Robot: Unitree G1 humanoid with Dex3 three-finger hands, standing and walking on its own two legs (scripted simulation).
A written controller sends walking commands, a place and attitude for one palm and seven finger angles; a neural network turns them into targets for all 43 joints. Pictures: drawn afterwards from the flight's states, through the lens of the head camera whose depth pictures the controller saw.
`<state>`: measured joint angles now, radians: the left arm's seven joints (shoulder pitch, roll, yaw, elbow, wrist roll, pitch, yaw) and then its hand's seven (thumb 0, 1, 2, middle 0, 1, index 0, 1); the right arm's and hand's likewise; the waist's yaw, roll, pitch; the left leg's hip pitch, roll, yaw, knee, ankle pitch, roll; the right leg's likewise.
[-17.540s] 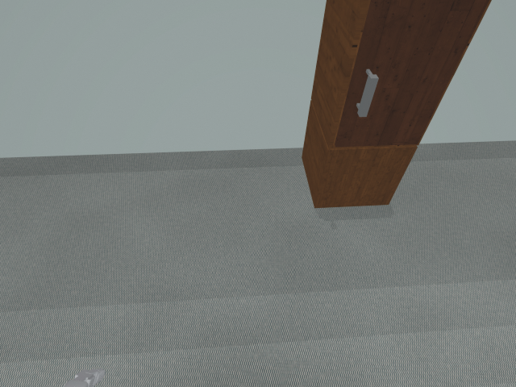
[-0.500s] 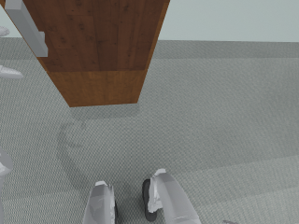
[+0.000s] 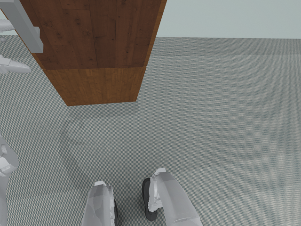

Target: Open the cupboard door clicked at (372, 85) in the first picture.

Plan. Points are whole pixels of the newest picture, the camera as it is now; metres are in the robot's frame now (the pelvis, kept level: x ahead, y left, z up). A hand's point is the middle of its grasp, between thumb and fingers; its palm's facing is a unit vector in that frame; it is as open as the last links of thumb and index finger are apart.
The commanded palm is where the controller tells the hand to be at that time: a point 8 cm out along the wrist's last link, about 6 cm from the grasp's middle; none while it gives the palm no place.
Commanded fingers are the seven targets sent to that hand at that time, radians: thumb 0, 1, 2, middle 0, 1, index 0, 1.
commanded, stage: slide the fingers in behind the handle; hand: left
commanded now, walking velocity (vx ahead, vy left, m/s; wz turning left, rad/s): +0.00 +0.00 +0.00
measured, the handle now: (24, 18) +0.60 +0.24 +0.05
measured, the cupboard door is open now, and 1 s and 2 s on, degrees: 0 0 0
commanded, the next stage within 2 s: close the thumb around the handle in 1.20 s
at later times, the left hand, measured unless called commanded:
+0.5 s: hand (23, 39) +0.54 +0.23 +0.05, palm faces +0.03 -1.00 -0.02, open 13.9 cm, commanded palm +0.52 +0.25 +0.05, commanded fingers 0.00 -0.50 0.30 -0.30 -1.20 -0.30 -1.20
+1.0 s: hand (34, 38) +0.54 +0.21 +0.05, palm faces +0.05 -1.00 -0.04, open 14.0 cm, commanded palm +0.52 +0.24 +0.05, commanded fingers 0.00 -0.50 0.30 -0.30 -1.20 -0.30 -1.20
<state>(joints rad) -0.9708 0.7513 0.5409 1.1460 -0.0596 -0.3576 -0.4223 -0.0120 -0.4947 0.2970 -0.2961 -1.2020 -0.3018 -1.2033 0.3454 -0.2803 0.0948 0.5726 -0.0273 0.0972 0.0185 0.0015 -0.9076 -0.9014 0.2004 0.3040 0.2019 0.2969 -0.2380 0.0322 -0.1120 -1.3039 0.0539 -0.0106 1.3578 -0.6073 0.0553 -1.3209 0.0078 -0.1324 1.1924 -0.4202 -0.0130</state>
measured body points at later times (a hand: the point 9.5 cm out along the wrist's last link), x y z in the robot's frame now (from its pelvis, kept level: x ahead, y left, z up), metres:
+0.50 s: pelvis +0.01 +0.00 +0.01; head +0.20 +0.05 +0.42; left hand +0.53 +0.29 +0.05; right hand +0.02 -0.26 -0.09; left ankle +0.00 +0.08 -0.61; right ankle +0.07 -0.12 -0.61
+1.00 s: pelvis +0.01 -0.01 +0.01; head +0.20 +0.02 +0.42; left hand +0.53 +0.27 +0.05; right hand +0.03 -0.27 -0.10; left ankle +0.00 +0.08 -0.61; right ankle +0.07 -0.12 -0.61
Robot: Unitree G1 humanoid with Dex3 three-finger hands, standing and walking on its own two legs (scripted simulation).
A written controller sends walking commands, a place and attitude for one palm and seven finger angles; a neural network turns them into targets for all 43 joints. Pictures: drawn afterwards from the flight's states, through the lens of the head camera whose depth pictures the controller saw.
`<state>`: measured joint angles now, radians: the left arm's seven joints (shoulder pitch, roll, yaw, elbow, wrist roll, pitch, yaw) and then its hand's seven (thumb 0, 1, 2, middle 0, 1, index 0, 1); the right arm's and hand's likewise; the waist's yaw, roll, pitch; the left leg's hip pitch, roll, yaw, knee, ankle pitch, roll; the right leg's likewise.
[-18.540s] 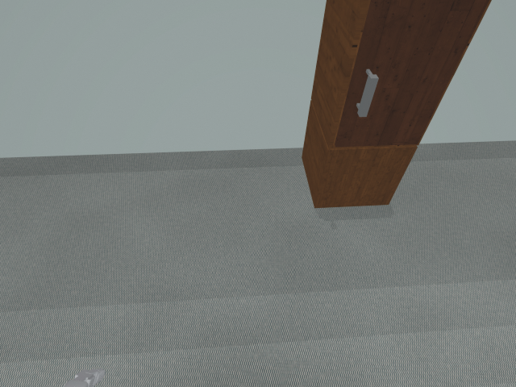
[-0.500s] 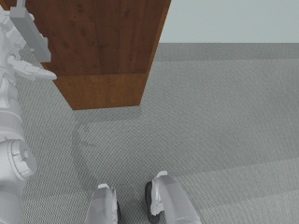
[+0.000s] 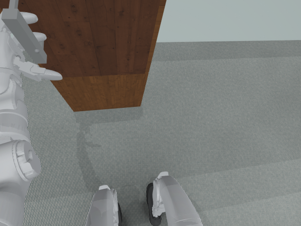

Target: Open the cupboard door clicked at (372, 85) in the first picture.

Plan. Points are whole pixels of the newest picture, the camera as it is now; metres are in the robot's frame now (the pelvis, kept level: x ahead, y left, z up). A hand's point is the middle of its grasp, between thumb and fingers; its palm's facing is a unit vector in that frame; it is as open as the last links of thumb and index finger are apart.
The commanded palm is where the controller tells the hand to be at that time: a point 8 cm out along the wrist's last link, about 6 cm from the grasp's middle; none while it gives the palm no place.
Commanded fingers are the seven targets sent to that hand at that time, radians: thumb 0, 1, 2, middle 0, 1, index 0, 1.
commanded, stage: slide the fingers in behind the handle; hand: left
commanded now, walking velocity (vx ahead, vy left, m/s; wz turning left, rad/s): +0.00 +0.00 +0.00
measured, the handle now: (28, 32) +0.59 +0.24 +0.04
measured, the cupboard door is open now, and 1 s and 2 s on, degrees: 0 0 43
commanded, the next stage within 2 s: close the thumb around the handle in 0.20 s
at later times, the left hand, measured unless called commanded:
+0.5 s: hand (38, 49) +0.54 +0.21 +0.04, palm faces +0.02 -1.00 -0.03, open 12.9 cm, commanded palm +0.52 +0.24 +0.04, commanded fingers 0.00 0.12 0.56 -0.34 -1.27 -0.34 -1.27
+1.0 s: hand (37, 50) +0.53 +0.21 +0.04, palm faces +0.05 -1.00 -0.03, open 6.1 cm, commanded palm +0.51 +0.23 +0.04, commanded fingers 0.00 0.90 0.90 -0.40 -1.35 -0.40 -1.35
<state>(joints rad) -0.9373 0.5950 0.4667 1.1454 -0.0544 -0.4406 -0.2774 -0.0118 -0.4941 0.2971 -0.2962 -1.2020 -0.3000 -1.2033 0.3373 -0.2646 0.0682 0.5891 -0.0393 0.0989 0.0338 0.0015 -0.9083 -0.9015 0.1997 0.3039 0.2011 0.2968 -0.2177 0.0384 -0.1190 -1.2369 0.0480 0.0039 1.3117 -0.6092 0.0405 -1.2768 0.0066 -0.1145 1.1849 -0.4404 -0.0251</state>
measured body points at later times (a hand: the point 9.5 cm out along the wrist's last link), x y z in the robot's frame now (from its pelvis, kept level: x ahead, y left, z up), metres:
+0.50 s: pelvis +0.00 +0.01 +0.00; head +0.19 +0.04 +0.40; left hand +0.53 +0.27 +0.04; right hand +0.00 -0.26 -0.11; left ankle -0.01 +0.09 -0.62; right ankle +0.05 -0.11 -0.62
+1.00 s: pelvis +0.01 +0.01 +0.01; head +0.19 +0.04 +0.42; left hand +0.53 +0.27 +0.04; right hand +0.01 -0.25 -0.10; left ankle -0.01 +0.09 -0.62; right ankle +0.05 -0.11 -0.62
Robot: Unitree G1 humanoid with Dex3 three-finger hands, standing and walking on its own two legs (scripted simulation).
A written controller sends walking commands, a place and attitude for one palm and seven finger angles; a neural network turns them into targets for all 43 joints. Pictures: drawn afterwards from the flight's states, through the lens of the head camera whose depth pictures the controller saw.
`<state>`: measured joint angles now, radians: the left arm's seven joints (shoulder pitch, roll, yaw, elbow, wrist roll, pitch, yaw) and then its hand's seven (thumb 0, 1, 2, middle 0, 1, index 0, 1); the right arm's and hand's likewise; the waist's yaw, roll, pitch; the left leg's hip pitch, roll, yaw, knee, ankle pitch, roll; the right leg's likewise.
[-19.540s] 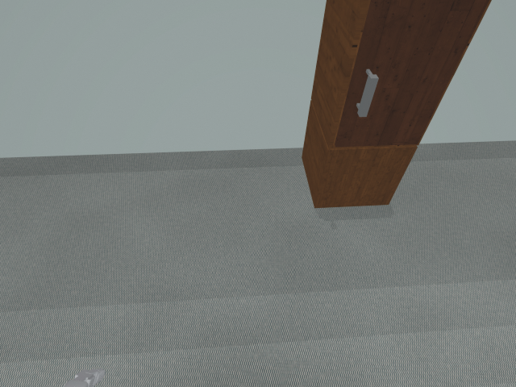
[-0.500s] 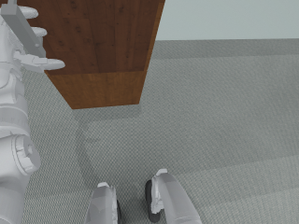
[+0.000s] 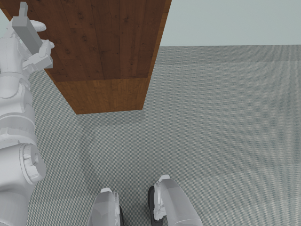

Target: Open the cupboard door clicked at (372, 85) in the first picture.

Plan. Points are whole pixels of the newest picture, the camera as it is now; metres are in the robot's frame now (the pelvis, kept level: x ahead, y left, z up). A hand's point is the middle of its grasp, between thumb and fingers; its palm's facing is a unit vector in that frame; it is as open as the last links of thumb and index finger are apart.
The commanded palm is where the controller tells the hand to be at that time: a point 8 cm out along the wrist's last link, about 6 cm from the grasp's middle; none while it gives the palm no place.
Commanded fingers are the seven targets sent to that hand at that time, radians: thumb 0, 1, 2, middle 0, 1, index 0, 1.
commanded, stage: pull the door open along its arc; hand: left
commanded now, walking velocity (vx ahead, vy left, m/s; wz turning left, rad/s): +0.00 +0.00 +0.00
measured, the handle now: (36, 38) +0.58 +0.23 +0.03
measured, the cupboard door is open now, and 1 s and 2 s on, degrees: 0 43 50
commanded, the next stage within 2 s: open thumb and fingers to let go in 1.08 s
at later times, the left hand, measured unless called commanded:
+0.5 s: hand (47, 73) +0.48 +0.20 +0.03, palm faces +0.01 -1.00 -0.02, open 6.3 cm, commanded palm +0.42 +0.23 +0.03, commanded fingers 0.00 0.90 0.90 -0.40 -1.35 -0.40 -1.35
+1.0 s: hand (106, 130) +0.34 +0.07 +0.04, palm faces +0.38 -0.92 +0.00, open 6.7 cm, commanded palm +0.25 +0.12 +0.03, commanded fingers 0.00 0.90 0.90 -0.40 -1.35 -0.40 -1.35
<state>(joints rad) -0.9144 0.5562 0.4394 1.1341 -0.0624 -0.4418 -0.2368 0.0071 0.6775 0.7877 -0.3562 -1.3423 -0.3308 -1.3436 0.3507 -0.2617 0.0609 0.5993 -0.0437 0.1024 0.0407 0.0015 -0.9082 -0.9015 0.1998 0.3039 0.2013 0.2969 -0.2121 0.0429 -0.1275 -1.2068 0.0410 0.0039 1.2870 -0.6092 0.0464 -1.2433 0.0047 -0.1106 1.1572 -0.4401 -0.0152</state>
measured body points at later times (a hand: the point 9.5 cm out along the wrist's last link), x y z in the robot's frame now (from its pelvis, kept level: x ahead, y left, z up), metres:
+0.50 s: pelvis +0.02 +0.00 +0.02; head +0.18 +0.02 +0.44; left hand +0.47 +0.25 +0.04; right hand +0.05 -0.26 -0.09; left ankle -0.02 +0.08 -0.62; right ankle +0.05 -0.12 -0.62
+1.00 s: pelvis +0.03 -0.02 +0.03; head +0.13 -0.02 +0.46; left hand +0.31 +0.12 +0.04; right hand +0.21 -0.21 -0.09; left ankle -0.02 +0.08 -0.62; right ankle +0.05 -0.12 -0.62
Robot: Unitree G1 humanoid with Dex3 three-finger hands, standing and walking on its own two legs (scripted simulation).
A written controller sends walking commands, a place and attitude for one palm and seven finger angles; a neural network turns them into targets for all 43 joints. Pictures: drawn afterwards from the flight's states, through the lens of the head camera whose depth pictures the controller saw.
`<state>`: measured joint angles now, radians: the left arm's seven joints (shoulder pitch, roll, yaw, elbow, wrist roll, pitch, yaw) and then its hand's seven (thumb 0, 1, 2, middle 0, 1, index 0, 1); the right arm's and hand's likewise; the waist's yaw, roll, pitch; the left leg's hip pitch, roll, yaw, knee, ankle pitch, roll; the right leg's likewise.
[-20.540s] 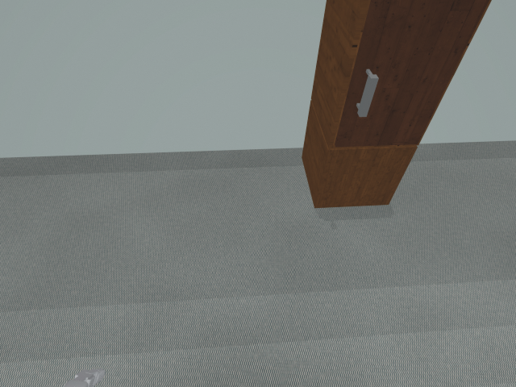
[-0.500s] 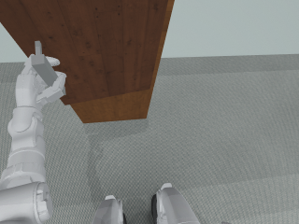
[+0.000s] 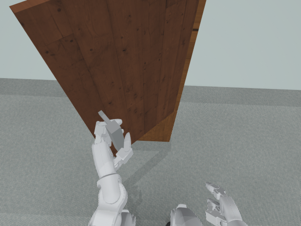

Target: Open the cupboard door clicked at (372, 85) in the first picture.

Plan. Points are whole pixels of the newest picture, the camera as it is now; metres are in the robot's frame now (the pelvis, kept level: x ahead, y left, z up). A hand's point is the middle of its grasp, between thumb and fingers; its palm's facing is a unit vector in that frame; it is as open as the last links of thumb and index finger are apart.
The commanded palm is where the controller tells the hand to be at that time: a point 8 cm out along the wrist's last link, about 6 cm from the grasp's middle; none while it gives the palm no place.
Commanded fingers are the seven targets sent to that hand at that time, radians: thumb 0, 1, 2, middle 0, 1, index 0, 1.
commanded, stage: pull the door open along its arc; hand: left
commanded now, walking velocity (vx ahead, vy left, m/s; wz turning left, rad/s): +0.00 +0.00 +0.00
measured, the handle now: (112, 132) +0.35 +0.13 +0.00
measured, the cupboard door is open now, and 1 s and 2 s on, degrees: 43 50 52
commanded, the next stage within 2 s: open thumb and fingers to let go in 0.08 s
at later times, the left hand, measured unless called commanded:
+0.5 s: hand (137, 155) +0.29 +0.05 +0.01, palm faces +0.42 -0.91 -0.05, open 8.5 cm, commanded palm +0.25 +0.10 +0.01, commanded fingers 0.00 -0.29 0.39 -0.31 -1.22 -0.31 -1.22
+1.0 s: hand (138, 156) +0.29 +0.05 +0.01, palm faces +0.37 -0.93 -0.02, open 15.2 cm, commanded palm +0.25 +0.09 +0.01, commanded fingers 0.00 -0.50 0.30 -0.15 -0.30 -0.15 -0.30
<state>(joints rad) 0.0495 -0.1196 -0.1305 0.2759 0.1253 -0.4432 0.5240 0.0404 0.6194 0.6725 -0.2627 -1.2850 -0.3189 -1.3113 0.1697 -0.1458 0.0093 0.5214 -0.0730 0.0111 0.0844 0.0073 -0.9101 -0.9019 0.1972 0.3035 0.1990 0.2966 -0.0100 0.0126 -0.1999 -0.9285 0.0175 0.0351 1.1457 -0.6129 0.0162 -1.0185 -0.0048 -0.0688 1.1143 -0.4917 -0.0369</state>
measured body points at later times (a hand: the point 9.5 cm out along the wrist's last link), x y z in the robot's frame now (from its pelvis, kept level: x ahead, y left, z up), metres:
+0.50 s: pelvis -0.03 -0.05 -0.01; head +0.07 -0.07 +0.43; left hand +0.27 +0.10 +0.01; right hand +0.15 -0.26 -0.14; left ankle -0.04 +0.10 -0.65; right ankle +0.02 -0.10 -0.65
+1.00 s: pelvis -0.05 -0.02 -0.01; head +0.04 -0.03 +0.43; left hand +0.27 +0.10 +0.01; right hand +0.12 -0.24 -0.13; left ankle -0.04 +0.10 -0.65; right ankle +0.02 -0.10 -0.65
